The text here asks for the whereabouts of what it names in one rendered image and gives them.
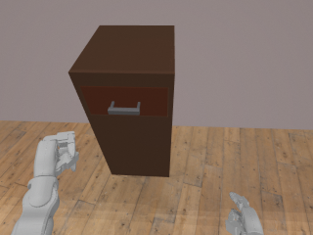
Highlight right robot hand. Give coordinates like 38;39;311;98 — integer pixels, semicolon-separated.
225;192;264;235

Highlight handle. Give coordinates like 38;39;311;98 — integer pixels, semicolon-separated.
108;101;141;116

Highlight left robot forearm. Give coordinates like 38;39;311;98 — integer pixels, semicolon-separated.
11;175;60;235

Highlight cabinet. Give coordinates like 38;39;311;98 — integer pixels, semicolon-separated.
68;25;175;177

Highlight drawer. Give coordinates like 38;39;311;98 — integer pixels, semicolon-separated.
80;85;168;117

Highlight left robot hand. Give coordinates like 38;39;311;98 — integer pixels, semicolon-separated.
33;131;79;178

